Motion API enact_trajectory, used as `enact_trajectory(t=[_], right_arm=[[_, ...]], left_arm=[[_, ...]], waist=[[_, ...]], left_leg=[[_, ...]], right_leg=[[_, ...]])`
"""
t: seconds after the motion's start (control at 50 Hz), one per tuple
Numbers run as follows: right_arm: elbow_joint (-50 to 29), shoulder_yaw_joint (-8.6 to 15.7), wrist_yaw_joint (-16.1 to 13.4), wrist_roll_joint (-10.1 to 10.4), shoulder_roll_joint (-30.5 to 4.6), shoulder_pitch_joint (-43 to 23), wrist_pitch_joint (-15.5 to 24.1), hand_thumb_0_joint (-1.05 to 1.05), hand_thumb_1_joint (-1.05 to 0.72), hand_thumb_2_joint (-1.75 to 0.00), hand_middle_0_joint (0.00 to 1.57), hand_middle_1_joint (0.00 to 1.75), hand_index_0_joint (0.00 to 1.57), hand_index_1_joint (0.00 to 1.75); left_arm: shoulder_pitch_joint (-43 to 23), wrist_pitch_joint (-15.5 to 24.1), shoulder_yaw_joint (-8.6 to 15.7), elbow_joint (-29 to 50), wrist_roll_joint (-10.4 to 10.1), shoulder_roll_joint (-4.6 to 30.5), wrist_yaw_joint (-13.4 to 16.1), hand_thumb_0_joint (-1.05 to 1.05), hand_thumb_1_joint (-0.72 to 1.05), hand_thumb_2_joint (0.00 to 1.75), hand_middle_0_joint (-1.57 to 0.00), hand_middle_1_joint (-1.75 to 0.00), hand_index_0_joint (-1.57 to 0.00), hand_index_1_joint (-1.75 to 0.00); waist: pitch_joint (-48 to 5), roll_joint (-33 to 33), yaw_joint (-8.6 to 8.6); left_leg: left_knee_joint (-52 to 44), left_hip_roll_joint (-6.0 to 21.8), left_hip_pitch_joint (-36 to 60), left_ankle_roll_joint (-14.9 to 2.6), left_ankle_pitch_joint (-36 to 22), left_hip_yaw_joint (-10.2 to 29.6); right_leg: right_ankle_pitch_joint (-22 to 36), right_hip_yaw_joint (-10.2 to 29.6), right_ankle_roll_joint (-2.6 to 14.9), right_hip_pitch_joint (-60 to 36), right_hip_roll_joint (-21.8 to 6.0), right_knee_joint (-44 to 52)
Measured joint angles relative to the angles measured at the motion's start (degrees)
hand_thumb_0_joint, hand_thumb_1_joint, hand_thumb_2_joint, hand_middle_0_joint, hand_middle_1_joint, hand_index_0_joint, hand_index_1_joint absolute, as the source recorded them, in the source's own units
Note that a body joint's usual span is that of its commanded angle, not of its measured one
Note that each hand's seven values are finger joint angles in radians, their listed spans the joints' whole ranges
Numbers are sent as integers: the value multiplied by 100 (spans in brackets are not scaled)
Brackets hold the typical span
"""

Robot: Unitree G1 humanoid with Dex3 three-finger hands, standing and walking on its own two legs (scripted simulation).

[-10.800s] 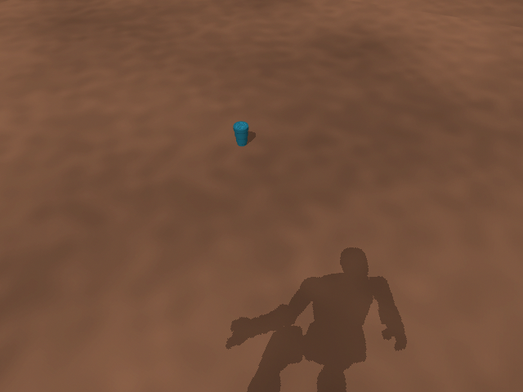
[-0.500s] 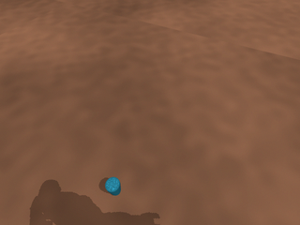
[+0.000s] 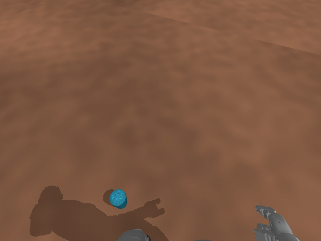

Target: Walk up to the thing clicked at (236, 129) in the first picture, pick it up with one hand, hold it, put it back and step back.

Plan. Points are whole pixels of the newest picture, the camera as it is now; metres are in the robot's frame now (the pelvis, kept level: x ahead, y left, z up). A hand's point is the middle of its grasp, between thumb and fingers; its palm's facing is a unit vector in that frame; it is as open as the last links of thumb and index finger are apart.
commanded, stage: walk up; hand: left
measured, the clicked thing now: (119, 200) +0.38 +0.27 -0.69
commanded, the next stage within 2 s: stand in 1.56 s
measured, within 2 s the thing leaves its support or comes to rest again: neither
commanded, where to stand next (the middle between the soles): +0.02 +0.02 m, yaw +3 degrees
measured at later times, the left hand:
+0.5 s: hand out of the picture +0.07 +0.27 -0.15, palm faces +0.06 -0.94 -0.33, open 7.4 cm
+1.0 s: hand out of the picture +0.06 +0.26 -0.13, palm faces +0.08 -0.93 -0.36, open 7.4 cm
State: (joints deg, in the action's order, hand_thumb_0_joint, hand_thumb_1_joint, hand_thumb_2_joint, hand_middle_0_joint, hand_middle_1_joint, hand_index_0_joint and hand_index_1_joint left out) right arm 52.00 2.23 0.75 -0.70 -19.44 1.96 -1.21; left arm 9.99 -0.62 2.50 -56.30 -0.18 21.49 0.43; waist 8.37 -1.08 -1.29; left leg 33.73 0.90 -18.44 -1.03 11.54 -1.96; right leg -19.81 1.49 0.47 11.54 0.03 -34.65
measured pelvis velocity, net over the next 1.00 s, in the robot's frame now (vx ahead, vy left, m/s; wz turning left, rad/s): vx -0.01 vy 0.00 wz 0.07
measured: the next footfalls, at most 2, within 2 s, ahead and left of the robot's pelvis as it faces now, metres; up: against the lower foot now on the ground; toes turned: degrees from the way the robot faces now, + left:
left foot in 0.32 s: +0.00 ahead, +0.14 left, +0.00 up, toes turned +1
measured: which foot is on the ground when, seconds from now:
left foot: down 0.00-0.04, up 0.06-0.30, down 0.32-1.00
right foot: down 0.00-1.00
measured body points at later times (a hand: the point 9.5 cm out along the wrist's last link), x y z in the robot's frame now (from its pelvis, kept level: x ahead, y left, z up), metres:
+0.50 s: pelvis -0.01 +0.01 +0.01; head +0.01 +0.02 +0.45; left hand +0.07 +0.32 -0.12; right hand +0.09 -0.28 -0.12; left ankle -0.04 +0.14 -0.73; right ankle +0.00 -0.13 -0.73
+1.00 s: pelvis -0.01 +0.00 +0.02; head +0.00 -0.01 +0.47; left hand +0.06 +0.31 -0.10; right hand +0.11 -0.30 -0.11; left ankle -0.04 +0.14 -0.73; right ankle +0.00 -0.13 -0.73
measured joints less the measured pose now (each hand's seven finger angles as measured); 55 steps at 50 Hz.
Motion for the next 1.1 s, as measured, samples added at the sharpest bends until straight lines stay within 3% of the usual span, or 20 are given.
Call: enact_trajectory(t=[0.04,0.1,0.16,0.22,0.3,0.32,0.36,0.44,0.48,0.5,0.52,0.56,0.62,0.76,1.1], right_arm=[[23,58,5,49,-107,23,-93,0,-90,-90,20,30,20,30],[63,142,7,47,-205,137,-253,0,-90,-90,20,30,20,30],[35,211,10,59,-339,307,-268,0,-90,-90,20,30,20,30],[45,213,8,79,-438,532,-231,0,-90,-90,20,30,20,30],[211,150,-8,23,-418,798,-142,1,-90,-90,20,30,20,30],[281,144,-25,-7,-354,812,-96,1,-90,-90,20,30,20,30],[391,94,-44,-77,-122,789,-18,1,-90,-90,20,30,20,30],[404,-62,-5,-78,63,935,131,1,-90,-90,20,30,20,30],[410,-125,-8,-70,73,902,150,1,-90,-90,20,30,20,30],[410,-143,-10,-45,64,849,154,1,-90,-90,20,30,20,30],[421,-148,-16,-7,35,769,150,1,-90,-90,20,30,20,30],[433,-138,-35,63,-26,660,124,1,-90,-90,20,30,20,30],[487,-130,-45,47,-42,613,124,1,-90,-90,20,30,20,30],[724,-182,-13,43,-107,481,191,1,-90,-90,20,30,20,30],[1071,-157,0,18,-137,447,121,0,-90,-90,20,30,20,30]], left_arm=[[45,17,18,2,66,-41,17,0,91,90,-20,-30,-20,-30],[171,35,11,77,153,-43,1,0,91,90,-20,-30,-20,-30],[223,38,27,160,158,-97,29,0,90,90,-20,-30,-20,-30],[164,59,19,279,199,-119,38,0,90,90,-20,-30,-20,-30],[32,79,3,464,182,-85,10,0,90,90,-20,-30,-20,-30],[-20,64,2,485,144,-45,-1,0,90,90,-20,-30,-20,-30],[-85,-7,25,460,68,42,2,0,90,90,-20,-30,-20,-30],[-119,-101,-22,231,22,10,-38,0,91,90,-20,-30,-20,-30],[-108,-27,-38,193,-1,-1,-62,0,91,90,-20,-30,-20,-30],[-104,25,-43,172,1,-3,-65,0,91,90,-20,-30,-20,-30],[-134,65,-42,110,11,-36,-56,0,91,90,-20,-30,-20,-30],[-185,99,-79,-19,36,-123,-45,0,91,90,-20,-30,-20,-30],[-183,80,-139,-141,48,-154,-86,0,91,90,-20,-30,-20,-30],[-329,153,-130,-397,25,-130,-113,0,91,90,-20,-30,-20,-30],[-448,151,-100,-768,63,-186,-100,0,91,90,-20,-30,-20,-30]], waist=[[10,-197,47],[-31,-128,-46],[-9,-127,-45],[6,-171,-22],[-18,-134,52],[18,-25,58],[97,358,-35],[-196,339,126],[-291,345,86],[-305,352,66],[-271,287,72],[-271,112,138],[-459,99,152],[-539,10,82],[-516,8,120]], left_leg=[[170,54,-94,46,81,165],[1293,-354,-384,85,1365,481],[2305,-610,-512,112,1675,764],[2146,-502,-272,185,1617,810],[352,-191,507,199,1381,599],[-78,-223,693,174,838,541],[-277,-406,912,117,667,346],[-309,-224,957,76,737,510],[-305,-162,971,111,762,456],[-237,-149,958,132,807,412],[-147,-97,962,154,860,409],[-92,-1,983,179,889,486],[-382,-65,1083,174,755,476],[-874,-52,1290,212,494,510],[-1287,36,1440,288,234,535]], right_leg=[[114,-127,-36,-15,83,12],[51,-44,7,90,-62,-49],[185,-14,-1,128,-176,135],[266,-89,-52,199,-216,240],[100,-298,-146,320,-301,-37],[2,-295,-184,361,-379,-220],[-70,-44,-121,424,-525,-538],[-913,-1,28,376,-193,-738],[-478,-28,74,202,-191,-194],[37,-29,60,84,-207,168],[392,-44,-40,1,-170,322],[430,-127,-155,-124,-86,454],[393,-119,-188,-136,-159,529],[572,-160,-164,-307,-159,909],[829,-196,-105,-461,-82,1319]])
